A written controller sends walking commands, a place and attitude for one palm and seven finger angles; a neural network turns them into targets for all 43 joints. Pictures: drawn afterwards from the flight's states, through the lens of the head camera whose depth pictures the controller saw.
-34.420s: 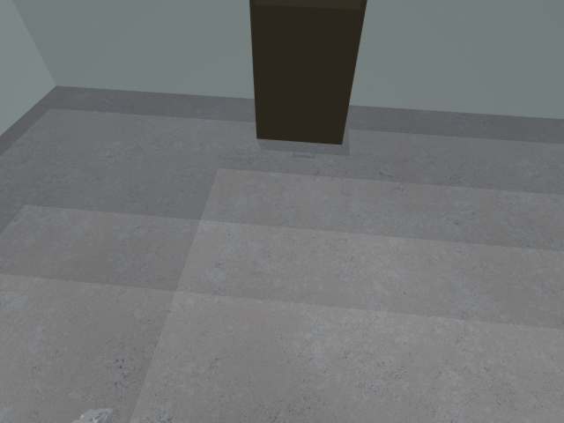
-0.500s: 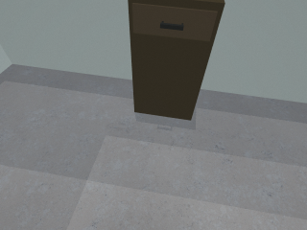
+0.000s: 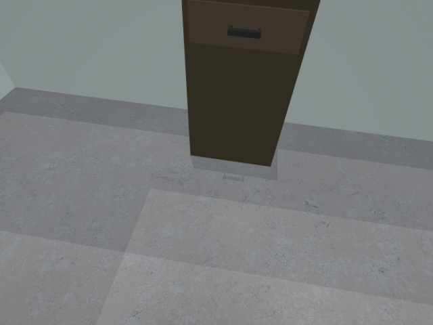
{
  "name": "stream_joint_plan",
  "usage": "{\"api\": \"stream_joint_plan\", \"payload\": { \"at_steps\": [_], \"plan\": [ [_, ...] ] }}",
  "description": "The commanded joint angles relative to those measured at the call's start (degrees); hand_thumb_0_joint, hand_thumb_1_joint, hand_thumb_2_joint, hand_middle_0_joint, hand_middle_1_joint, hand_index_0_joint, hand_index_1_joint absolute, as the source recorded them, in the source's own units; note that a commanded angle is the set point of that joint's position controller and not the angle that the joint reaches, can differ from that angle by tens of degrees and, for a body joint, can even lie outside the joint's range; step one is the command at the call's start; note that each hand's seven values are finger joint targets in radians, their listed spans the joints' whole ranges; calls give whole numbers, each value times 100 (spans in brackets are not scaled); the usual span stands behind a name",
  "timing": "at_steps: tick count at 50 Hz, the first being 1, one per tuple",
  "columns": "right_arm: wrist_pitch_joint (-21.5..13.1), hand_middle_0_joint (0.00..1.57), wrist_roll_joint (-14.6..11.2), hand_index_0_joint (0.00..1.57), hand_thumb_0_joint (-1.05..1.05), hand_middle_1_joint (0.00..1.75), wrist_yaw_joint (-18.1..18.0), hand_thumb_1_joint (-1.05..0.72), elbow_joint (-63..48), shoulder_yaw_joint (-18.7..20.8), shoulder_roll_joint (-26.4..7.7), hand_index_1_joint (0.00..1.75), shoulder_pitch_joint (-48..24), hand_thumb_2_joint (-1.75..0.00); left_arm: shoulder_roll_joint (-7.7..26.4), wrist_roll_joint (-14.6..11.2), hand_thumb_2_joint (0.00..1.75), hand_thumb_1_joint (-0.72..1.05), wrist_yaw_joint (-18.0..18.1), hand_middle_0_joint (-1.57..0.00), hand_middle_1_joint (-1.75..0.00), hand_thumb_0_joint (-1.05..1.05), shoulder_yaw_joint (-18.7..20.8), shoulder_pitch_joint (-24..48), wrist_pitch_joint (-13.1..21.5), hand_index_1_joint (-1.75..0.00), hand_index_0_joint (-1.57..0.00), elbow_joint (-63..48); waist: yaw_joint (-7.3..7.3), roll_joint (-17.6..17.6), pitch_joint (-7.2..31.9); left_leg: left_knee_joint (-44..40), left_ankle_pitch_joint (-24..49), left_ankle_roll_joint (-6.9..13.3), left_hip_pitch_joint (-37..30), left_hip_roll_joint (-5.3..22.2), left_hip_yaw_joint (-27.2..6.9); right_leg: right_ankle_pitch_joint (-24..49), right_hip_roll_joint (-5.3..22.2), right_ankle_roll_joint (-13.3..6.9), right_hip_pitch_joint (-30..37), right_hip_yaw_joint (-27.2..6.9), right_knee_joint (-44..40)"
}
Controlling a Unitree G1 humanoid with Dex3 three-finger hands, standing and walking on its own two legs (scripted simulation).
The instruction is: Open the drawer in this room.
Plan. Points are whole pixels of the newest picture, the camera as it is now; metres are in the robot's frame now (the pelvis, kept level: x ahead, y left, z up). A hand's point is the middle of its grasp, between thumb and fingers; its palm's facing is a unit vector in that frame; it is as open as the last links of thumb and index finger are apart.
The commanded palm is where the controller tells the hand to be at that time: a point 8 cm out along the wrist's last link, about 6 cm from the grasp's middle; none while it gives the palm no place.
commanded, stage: walk to a spot facing it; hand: left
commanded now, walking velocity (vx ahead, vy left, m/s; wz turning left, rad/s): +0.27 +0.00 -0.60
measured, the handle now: (244, 31) +1.14 -0.03 +0.04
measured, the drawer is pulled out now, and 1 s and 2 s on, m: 0.00 0.00 0.00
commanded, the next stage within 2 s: turn to face it in 1.26 s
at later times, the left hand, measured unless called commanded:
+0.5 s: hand out of the picture +0.07 +0.12 -0.16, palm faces -0.12 -0.97 -0.20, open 7.4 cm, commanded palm none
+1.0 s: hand (174, 217) +0.41 +0.14 -0.18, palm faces -0.38 -0.90 -0.20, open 7.4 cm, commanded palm none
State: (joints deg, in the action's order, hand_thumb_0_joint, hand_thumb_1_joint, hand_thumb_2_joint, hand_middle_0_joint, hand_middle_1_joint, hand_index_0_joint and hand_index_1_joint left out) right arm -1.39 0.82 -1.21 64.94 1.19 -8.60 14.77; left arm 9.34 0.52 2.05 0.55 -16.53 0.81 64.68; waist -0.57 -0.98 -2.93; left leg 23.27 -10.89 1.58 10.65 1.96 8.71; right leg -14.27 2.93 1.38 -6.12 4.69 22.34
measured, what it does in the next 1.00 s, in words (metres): walks ahead, turning right: right foot, then left foot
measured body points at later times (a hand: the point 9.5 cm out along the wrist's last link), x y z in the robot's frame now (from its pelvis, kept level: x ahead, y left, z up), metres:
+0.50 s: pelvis +0.07 -0.06 +0.00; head +0.09 -0.08 +0.45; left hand +0.08 +0.17 -0.15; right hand +0.11 -0.32 -0.15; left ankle +0.13 +0.08 -0.66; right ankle +0.03 -0.13 -0.74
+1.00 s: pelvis +0.27 -0.02 +0.00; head +0.32 -0.02 +0.44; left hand +0.43 +0.19 -0.16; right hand +0.22 -0.28 -0.14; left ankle +0.32 +0.03 -0.74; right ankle +0.20 -0.15 -0.63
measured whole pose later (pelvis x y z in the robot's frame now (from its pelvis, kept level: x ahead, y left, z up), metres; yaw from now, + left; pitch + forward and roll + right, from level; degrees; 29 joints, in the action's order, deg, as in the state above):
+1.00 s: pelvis +0.27 -0.02 +0.00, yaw -28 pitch -1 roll -2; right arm -3.7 1.4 -1.4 55.6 2.5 -9.6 11.6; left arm 14.5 1.2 -1.0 5.9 -12.0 -1.0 56.0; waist -2.1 -1.9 -6.1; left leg 29.5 -14.9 3.4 13.4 4.8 13.6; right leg -17.7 3.7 1.5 -33.4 2.5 73.6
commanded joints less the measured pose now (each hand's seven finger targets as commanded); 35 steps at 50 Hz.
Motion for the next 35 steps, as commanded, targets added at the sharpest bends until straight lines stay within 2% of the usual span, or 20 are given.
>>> {"api": "stream_joint_plan", "payload": {
  "at_steps": [1,3,4,5,8,11,12,13,14,15,16,17,18,19,21,23,27,31,34,35],
  "plan": [
    [37,20,19,20,0,30,-72,-90,-200,220,-778,30,457,-90,349,59,90,90,-97,-20,-30,0,138,-301,-92,-30,-20,-206,142,562,-304,-886,-1872,69,-269,1041,-1014,-664,96,-203,-1261,-244,240],
    [63,20,37,20,0,30,-75,-90,-363,375,-1113,30,456,-90,285,112,90,90,-186,-20,-30,0,207,-222,-164,-30,-20,-424,190,1224,-318,-1382,-2906,488,-205,1762,-1644,-1083,-145,-177,-1843,143,1756],
    [43,20,50,20,0,30,-65,-90,-428,407,-1159,30,530,-90,300,128,90,90,-216,-20,-30,0,243,-67,-184,-30,-20,-562,240,1205,-257,-1509,-2936,728,-248,2046,-1914,-1426,-45,-228,-2140,26,2565],
    [11,20,75,20,0,30,-61,-90,-457,424,-1173,30,523,-90,265,129,90,90,-251,-20,-30,0,285,136,-170,-30,-20,-699,257,1034,-285,-1533,-2761,864,-260,2213,-1920,-1550,123,-250,-2382,-118,2879],
    [-45,20,111,20,0,30,-39,-90,-582,450,-1188,30,214,-90,156,115,90,90,-334,-20,-30,0,343,190,-120,-30,-20,-875,131,707,-220,-1373,-2219,713,-23,2162,-1225,-1325,280,-203,-2069,-64,2615],
    [-30,20,115,20,0,30,-8,-90,-687,470,-1208,30,-111,-90,125,98,90,90,-360,-20,-30,0,378,-237,-107,-30,-20,-850,-97,499,-71,-820,-2180,430,508,1979,-513,-925,112,-197,-997,249,1656],
    [-8,20,107,20,0,30,11,-90,-727,469,-1196,30,-263,-90,154,102,90,90,-353,-20,-30,0,404,-624,-92,-30,-20,-728,-298,284,-26,-295,-2385,272,821,1815,-215,-556,-59,-190,-428,453,1200],
    [7,20,89,20,0,30,41,-90,-801,451,-1084,30,-380,-90,317,113,90,90,-318,-20,-30,0,446,-1124,-70,-30,-20,-571,-521,-176,19,604,-2564,74,1360,1517,103,-481,-125,-230,269,411,742],
    [8,20,29,20,0,30,84,-90,-989,368,-754,30,-484,-90,846,139,90,90,-251,-20,-30,0,522,-1535,17,-30,-20,-495,-744,-1625,9,2365,-2610,-255,2358,841,663,-1569,792,-531,782,-1161,-471],
    [16,20,38,20,0,30,135,-90,-1419,305,-560,30,-1069,-90,1258,62,90,90,-174,-20,-30,0,570,-1724,46,-30,-20,-462,-887,-2223,-404,3734,-2775,-400,3405,309,246,-1909,1905,-1127,515,-3415,-1457],
    [14,20,45,20,0,30,141,-90,-1511,329,-715,30,-1275,-90,1273,14,90,90,-110,-20,-30,0,577,-1639,95,-30,-20,-540,-748,-1355,-456,4260,-2161,-346,3597,408,-408,-1886,2089,-1412,413,-3924,-1600],
    [2,20,54,20,0,30,154,-90,-1487,354,-698,30,-1350,-90,1229,36,90,90,-111,-20,-30,0,583,-1300,145,-30,-20,-580,-603,-1196,-595,4610,-1602,-321,3674,514,-636,-2053,1934,-1381,188,-3835,-1524],
    [-8,20,81,20,0,30,162,-90,-1404,378,-799,30,-1166,-90,1007,40,90,90,-123,-20,-30,0,523,-952,173,-30,-20,-664,-375,-814,-609,4548,-1116,-335,3562,654,-793,-2055,1766,-1286,5,-3289,-1409],
    [-6,20,99,20,0,30,184,-90,-1278,397,-790,30,-992,-90,850,52,90,90,-122,-20,-30,0,478,-735,194,-30,-20,-733,-245,-368,-436,4365,-799,-394,3228,700,-754,-1693,1545,-1170,-83,-2784,-1326],
    [23,20,114,20,0,30,218,-90,-1197,385,-682,30,-810,-90,803,61,90,90,-151,-20,-30,0,445,-695,267,-30,-20,-763,-138,-268,-302,4097,-353,-489,2875,642,-647,-727,1223,-1038,-160,-2115,-1277],
    [39,20,94,20,0,30,224,-90,-1236,366,-627,30,-819,-90,840,53,90,90,-167,-20,-30,0,433,-794,326,-30,-20,-710,-111,-324,-263,3921,-110,-539,2891,598,-655,-26,1107,-1050,-73,-1852,-1245],
    [3,20,81,20,0,30,231,-90,-1436,319,-596,30,-1155,-90,827,66,90,90,-150,-20,-30,0,415,-1018,392,-30,-20,-590,-181,-405,-187,3515,44,-582,3197,565,-655,1143,1065,-1123,491,-1627,-1072],
    [-60,20,54,20,0,30,253,-90,-1690,246,-511,30,-1777,-90,815,87,90,90,-121,-20,-30,0,381,-1204,361,-30,-20,-464,-362,-538,-291,2610,-86,-513,3024,401,-464,2100,1019,-1143,713,-1571,-861],
    [-109,20,32,20,0,30,251,-90,-1768,224,-537,30,-1894,-90,917,101,90,90,-94,-20,-30,0,396,-1120,301,-30,-20,-448,-382,-711,-269,1898,-282,-401,2312,255,-358,2612,1049,-1068,608,-1541,-590],
    [-139,20,23,20,0,30,239,-90,-1751,226,-570,30,-1726,-90,993,96,90,90,-89,-20,-30,0,427,-974,291,-30,-20,-505,-281,-755,-174,1614,-348,-350,1913,190,-365,2808,1034,-1045,512,-1523,-424]
  ]
}}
